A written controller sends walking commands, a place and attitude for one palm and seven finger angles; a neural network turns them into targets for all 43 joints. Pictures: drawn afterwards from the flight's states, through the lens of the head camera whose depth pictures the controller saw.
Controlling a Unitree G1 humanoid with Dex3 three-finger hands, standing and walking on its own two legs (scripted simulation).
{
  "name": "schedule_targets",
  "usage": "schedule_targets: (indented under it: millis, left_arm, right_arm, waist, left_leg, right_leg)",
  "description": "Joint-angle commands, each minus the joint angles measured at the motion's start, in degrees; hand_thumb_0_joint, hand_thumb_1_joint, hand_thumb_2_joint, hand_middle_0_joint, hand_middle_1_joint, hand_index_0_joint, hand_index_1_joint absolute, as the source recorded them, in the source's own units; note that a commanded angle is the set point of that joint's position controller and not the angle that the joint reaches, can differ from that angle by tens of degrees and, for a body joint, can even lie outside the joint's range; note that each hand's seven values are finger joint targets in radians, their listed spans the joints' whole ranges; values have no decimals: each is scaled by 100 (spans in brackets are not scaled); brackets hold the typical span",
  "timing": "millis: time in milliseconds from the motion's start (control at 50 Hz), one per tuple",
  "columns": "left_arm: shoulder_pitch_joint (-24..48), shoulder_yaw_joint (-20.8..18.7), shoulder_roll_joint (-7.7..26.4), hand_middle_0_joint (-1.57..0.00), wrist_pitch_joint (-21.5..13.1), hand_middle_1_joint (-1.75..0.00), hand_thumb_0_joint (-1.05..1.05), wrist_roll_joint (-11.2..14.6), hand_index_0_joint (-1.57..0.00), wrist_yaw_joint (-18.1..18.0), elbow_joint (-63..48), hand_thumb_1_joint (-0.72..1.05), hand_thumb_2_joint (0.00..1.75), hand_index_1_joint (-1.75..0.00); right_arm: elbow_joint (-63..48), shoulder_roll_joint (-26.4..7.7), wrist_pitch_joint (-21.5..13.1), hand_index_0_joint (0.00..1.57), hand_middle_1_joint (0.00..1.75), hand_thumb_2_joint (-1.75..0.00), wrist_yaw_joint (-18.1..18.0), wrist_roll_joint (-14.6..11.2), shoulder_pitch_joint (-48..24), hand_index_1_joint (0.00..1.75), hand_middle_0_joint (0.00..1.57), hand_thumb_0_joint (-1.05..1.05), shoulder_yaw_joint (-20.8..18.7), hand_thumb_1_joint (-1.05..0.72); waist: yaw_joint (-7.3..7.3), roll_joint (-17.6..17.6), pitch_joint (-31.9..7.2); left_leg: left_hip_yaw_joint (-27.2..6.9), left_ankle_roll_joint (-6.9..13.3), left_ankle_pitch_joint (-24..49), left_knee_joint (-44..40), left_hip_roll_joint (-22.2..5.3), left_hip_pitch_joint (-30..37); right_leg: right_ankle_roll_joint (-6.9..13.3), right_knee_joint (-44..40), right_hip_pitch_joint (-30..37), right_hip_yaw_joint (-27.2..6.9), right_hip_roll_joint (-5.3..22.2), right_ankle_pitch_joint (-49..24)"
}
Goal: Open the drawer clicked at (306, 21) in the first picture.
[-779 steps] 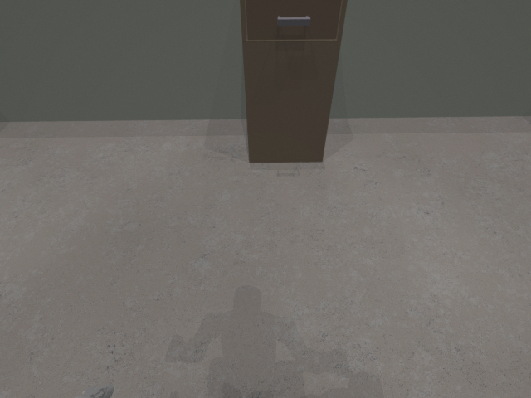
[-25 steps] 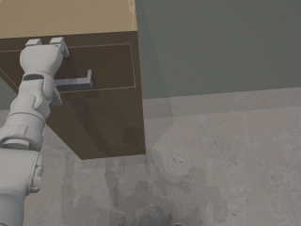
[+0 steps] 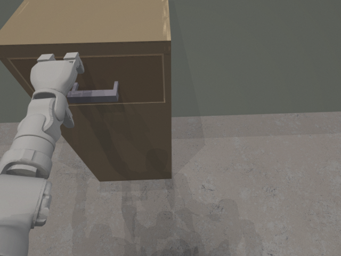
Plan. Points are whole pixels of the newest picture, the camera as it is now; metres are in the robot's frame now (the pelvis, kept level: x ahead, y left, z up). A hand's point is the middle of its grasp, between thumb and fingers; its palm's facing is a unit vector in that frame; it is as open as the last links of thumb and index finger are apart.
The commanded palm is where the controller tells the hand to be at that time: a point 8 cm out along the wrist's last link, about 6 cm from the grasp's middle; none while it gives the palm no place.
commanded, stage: lift the fingers back up to retry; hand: left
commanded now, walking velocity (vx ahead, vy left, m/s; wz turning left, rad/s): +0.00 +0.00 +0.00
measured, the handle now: (94, 90) +0.54 +0.22 +0.04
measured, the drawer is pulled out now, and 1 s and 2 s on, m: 0.00 0.00 0.00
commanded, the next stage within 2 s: re-aim the fingers above the handle in 0.66 s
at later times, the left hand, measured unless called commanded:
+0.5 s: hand (71, 93) +0.48 +0.25 +0.09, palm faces -0.01 +0.03 -1.00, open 13.8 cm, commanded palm +0.46 +0.24 +0.16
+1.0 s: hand (75, 97) +0.47 +0.24 +0.10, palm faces -0.04 +0.01 -1.00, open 13.8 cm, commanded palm +0.46 +0.23 +0.16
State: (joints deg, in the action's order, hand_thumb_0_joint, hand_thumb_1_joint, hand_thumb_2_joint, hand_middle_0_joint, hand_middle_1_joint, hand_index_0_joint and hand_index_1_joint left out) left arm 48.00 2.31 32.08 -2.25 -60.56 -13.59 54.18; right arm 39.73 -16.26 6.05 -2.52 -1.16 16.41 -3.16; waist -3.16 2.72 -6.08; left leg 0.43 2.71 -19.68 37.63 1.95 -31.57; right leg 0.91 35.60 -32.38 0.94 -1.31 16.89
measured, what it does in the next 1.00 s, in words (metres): stands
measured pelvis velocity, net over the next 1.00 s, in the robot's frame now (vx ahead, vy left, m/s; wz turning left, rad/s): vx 0.01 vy -0.01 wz -0.01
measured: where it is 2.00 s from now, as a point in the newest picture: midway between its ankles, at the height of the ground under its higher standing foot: outside the picture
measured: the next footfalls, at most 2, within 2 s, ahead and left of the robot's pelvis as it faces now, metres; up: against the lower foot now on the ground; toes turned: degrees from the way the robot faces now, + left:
none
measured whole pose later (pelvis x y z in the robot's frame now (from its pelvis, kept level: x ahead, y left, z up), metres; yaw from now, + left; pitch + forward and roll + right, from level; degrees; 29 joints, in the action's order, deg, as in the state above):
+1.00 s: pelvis +0.01 -0.01 +0.00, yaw +0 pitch +12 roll -1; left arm 44.2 3.1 30.7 -2.6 -59.3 -7.2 51.4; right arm 38.6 -15.5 7.1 -3.2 -1.6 17.9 -2.6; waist -2.5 3.6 -6.2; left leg 0.5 2.1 -19.6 35.7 1.3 -28.4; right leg 1.6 34.3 -29.7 0.8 -2.0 17.1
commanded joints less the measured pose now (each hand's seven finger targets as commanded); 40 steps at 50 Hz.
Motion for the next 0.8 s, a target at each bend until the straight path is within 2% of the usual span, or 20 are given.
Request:
schedule_targets:
  millis: [0, 80, 120, 140, 160, 200, 240, 260, 320, 360, 380, 400, 500, 520, 540, 640, 660, 700, 720, 780]
  left_arm:
    - [2774, 269, 677, -30, 527, -120, 0, 172, -30, 238, -690, -50, 30, -120]
    - [2650, 246, 830, -30, 281, -120, 0, 318, -30, 936, -815, -50, 30, -120]
    - [2710, -39, 1213, -30, -107, -120, 0, 310, -30, 1055, -1135, -50, 30, -120]
    - [2495, -269, 1420, -30, -258, -120, 0, 275, -30, 1033, -1094, -50, 30, -120]
    - [2560, -377, 1573, -30, -416, -120, 0, 219, -30, 973, -1223, -50, 30, -120]
    - [2583, -735, 1888, -30, -623, -120, 0, 152, -30, 729, -1355, -50, 30, -120]
    - [2385, -959, 1993, -30, -626, -120, 0, 104, -30, 412, -1393, -50, 30, -120]
    - [2283, -1072, 2051, -30, -586, -120, 0, 82, -30, 263, -1449, -50, 30, -120]
    - [2219, -986, 1880, -30, -281, -120, 0, 20, -30, -47, -1419, -50, 30, -120]
    - [2255, -834, 1701, -30, -31, -120, 0, 13, -30, -107, -1345, -50, 30, -120]
    - [2308, -548, 1406, -30, 97, -120, 0, 39, -30, -60, -1271, -50, 30, -120]
    - [2428, -459, 1296, -30, 156, -120, 0, 80, -30, 10, -1299, -50, 30, -120]
    - [2635, -58, 995, -30, 104, -120, 0, 288, -30, 517, -1806, -50, 30, -120]
    - [2611, -6, 953, -30, 42, -120, 0, 302, -30, 595, -1791, -50, 30, -120]
    - [2498, -79, 1003, -30, -10, -120, 0, 296, -30, 648, -1681, -50, 30, -120]
    - [2171, -569, 1581, -30, -154, -120, 0, 172, -30, 565, -1116, -50, 30, -120]
    - [2207, -583, 1621, -30, -148, -120, 0, 130, -30, 509, -1104, -50, 30, -120]
    - [2201, -764, 1786, -30, -157, -120, 0, 88, -30, 390, -1243, -50, 30, -120]
    - [2163, -729, 1777, -30, -119, -120, 0, 43, -30, 338, -1201, -50, 30, -120]
    - [2220, -548, 1506, -30, -61, -120, 0, 32, -30, 261, -1343, -50, 30, -120]
  right_arm:
    - [-401, -808, -46, 20, 30, -90, 18, -18, 670, 30, 20, 0, -277, -90]
    - [-533, -846, 54, 20, 30, -90, -118, -29, 564, 30, 20, 0, -221, -90]
    - [-617, -815, 69, 20, 30, -90, -191, -28, 512, 30, 20, 0, -177, -90]
    - [-643, -785, 76, 20, 30, -90, -223, -26, 516, 30, 20, 0, -160, -90]
    - [-659, -769, 76, 20, 30, -90, -240, -31, 488, 30, 20, 0, -137, -90]
    - [-672, -735, 59, 20, 30, -90, -226, 0, 498, 30, 20, 0, -130, -90]
    - [-707, -681, 17, 20, 30, -90, -174, 21, 495, 30, 20, 0, -146, -90]
    - [-716, -668, -3, 20, 30, -90, -144, 43, 519, 30, 20, 0, -160, -90]
    - [-693, -669, -28, 20, 30, -90, -41, 61, 581, 30, 20, 0, -211, -90]
    - [-607, -720, -32, 20, 30, -90, 2, 48, 644, 30, 20, 0, -261, -90]
    - [-591, -739, -29, 20, 30, -90, 20, 29, 659, 30, 20, 0, -268, -90]
    - [-529, -771, -24, 20, 30, -90, 19, 23, 720, 30, 20, 0, -297, -90]
    - [-520, -792, 28, 20, 30, -90, -61, -6, 676, 30, 20, 0, -326, -90]
    - [-502, -764, 31, 20, 30, -90, -84, -15, 648, 30, 20, 0, -313, -90]
    - [-469, -765, 43, 20, 30, -90, -105, -8, 642, 30, 20, 0, -305, -90]
    - [-529, -730, 83, 20, 30, -90, -138, -45, 472, 30, 20, 0, -157, -90]
    - [-560, -730, 78, 20, 30, -90, -133, -48, 434, 30, 20, 0, -136, -90]
    - [-648, -712, 50, 20, 30, -90, -118, -10, 403, 30, 20, 0, -152, -90]
    - [-681, -694, 44, 20, 30, -90, -109, -16, 396, 30, 20, 0, -153, -90]
    - [-733, -701, -6, 20, 30, -90, -80, -14, 422, 30, 20, 0, -197, -90]
  waist:
    - [-297, 142, -2479]
    - [-327, -396, -2069]
    - [-225, -282, -1976]
    - [-129, -321, -1889]
    - [-100, -136, -1752]
    - [33, 4, -1776]
    - [145, 276, -1878]
    - [227, 312, -2105]
    - [203, 314, -2554]
    - [94, 155, -2643]
    - [-7, 142, -2592]
    - [-120, -106, -2642]
    - [-253, -105, -2606]
    - [-242, 7, -2438]
    - [-230, -98, -2220]
    - [-6, -158, -1500]
    - [21, -102, -1508]
    - [147, 29, -1919]
    - [141, 189, -2023]
    - [73, 45, -2211]
  left_leg:
    - [-126, -112, 2870, -291, -148, 1812]
    - [-100, 35, 2516, -346, -99, 1556]
    - [-109, 53, 2419, -384, -77, 1424]
    - [-101, 56, 2342, -398, -61, 1278]
    - [-114, 36, 2354, -405, -68, 1197]
    - [-137, 0, 2539, -373, -80, 1096]
    - [-124, -57, 2669, -339, -100, 1085]
    - [-117, -84, 2848, -314, -105, 1129]
    - [-57, -121, 3287, -217, -140, 1272]
    - [-30, -106, 3441, -187, -175, 1405]
    - [-10, -93, 3359, -199, -171, 1441]
    - [-46, -66, 3453, -188, -192, 1528]
    - [-102, 14, 3453, -238, -161, 1923]
    - [-113, 16, 3329, -260, -149, 1922]
    - [-112, 25, 3248, -279, -144, 1852]
    - [-78, -1, 2355, -481, -72, 1058]
    - [-60, -12, 2324, -492, -71, 985]
    - [1, -19, 2510, -452, -64, 1040]
    - [13, -37, 2529, -432, -62, 1070]
    - [32, -27, 2607, -388, -96, 1206]
  right_leg:
    - [127, -329, 868, 54, -126, -1687]
    - [69, -469, 1143, -18, -83, -1824]
    - [90, -452, 1251, -78, -66, -1819]
    - [108, -422, 1318, -79, -58, -1784]
    - [134, -383, 1198, -78, -61, -1749]
    - [177, -280, 1184, -66, -86, -1731]
    - [194, -169, 1105, -34, -102, -1723]
    - [196, -117, 1184, -22, -112, -1810]
    - [157, -41, 1309, -13, -124, -2100]
    - [122, -77, 1287, -7, -135, -2238]
    - [106, -122, 1240, -5, -136, -2221]
    - [93, -179, 1261, -4, -137, -2279]
    - [64, -389, 1285, -40, -132, -2282]
    - [64, -408, 1199, -49, -133, -2173]
    - [73, -419, 1159, -32, -132, -2151]
    - [155, -387, 1235, -28, -93, -1743]
    - [165, -350, 1227, -31, -85, -1726]
    - [175, -288, 1494, -80, -72, -1889]
    - [170, -246, 1476, -86, -68, -1910]
    - [142, -237, 1430, -64, -81, -1957]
